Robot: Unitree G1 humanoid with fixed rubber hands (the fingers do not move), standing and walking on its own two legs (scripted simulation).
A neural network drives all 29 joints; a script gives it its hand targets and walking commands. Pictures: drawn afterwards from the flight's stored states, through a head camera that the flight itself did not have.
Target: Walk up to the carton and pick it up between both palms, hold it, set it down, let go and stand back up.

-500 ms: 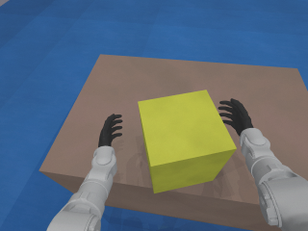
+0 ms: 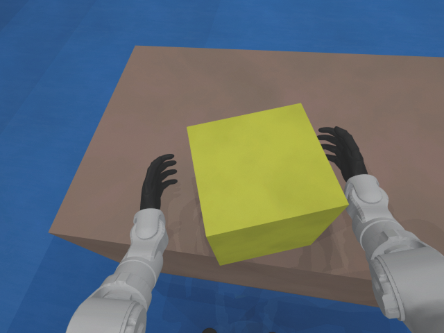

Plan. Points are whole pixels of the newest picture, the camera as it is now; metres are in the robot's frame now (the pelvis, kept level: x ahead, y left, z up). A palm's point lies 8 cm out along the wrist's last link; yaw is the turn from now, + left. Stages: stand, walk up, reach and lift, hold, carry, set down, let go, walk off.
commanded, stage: reach and lift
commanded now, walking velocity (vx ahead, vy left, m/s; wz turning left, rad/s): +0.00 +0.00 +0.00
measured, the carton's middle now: (256, 192) +0.40 -0.01 -0.06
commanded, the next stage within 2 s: none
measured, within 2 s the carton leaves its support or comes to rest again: neither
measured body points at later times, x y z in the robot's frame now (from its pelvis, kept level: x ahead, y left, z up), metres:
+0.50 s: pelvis +0.00 +0.00 +0.00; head +0.14 -0.01 +0.43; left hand +0.38 +0.16 -0.03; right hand +0.45 -0.15 -0.02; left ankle -0.01 +0.13 -0.71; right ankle +0.00 -0.11 -0.71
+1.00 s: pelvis +0.00 +0.00 +0.00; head +0.13 -0.01 +0.43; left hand +0.38 +0.16 -0.03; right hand +0.44 -0.14 -0.02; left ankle -0.01 +0.13 -0.71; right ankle +0.00 -0.11 -0.71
